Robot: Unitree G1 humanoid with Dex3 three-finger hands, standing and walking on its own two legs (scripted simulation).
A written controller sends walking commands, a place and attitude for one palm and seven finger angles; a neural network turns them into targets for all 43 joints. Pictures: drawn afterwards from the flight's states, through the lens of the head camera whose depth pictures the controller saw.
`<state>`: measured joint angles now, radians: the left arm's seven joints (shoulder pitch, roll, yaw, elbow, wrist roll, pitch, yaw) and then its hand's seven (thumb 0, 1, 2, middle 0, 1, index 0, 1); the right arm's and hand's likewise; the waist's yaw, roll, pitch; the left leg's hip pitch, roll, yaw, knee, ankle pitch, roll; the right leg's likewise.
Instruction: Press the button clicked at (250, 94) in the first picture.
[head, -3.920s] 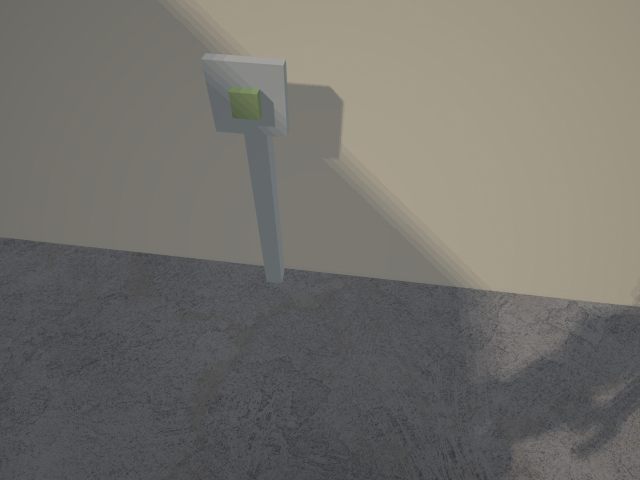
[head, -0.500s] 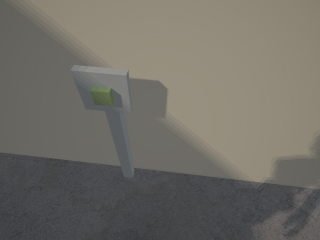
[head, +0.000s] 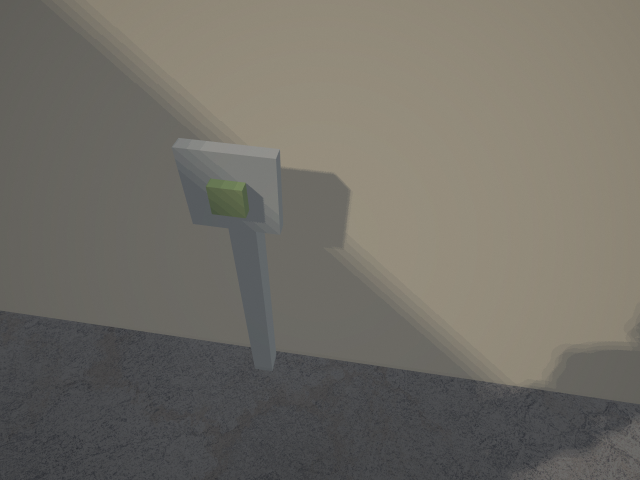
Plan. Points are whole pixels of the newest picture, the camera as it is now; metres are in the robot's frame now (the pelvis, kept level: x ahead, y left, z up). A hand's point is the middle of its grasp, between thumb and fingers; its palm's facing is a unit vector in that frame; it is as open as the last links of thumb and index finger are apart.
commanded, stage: look again from close up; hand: left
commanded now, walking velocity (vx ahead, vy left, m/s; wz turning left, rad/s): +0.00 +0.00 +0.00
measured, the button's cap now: (229, 197) +0.57 +0.20 +0.02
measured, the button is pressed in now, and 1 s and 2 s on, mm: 0 0 0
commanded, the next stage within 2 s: shuffle to correct the standing spot in 0.22 s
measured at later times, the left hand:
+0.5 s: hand out of the picture -0.02 +0.23 -0.16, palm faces -0.03 -0.96 -0.26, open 7.4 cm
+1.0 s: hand out of the picture +0.02 +0.19 -0.18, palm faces +0.01 -0.99 -0.16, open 7.4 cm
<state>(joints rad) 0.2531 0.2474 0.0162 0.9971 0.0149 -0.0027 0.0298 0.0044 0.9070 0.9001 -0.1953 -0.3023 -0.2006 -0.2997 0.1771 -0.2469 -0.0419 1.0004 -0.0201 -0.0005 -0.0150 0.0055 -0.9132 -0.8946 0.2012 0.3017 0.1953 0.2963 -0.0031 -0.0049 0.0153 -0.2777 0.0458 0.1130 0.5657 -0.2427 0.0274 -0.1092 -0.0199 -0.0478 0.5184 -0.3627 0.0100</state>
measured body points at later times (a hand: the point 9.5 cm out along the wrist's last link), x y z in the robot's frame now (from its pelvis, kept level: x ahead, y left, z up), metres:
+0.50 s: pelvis -0.02 +0.01 +0.01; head -0.03 +0.01 +0.46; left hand -0.02 +0.28 -0.14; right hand +0.00 -0.25 -0.14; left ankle +0.04 +0.10 -0.73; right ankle -0.05 -0.12 -0.73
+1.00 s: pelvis +0.07 +0.03 -0.01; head +0.09 +0.04 +0.44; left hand +0.02 +0.24 -0.17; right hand +0.08 -0.21 -0.16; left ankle +0.12 +0.11 -0.72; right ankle -0.05 -0.12 -0.73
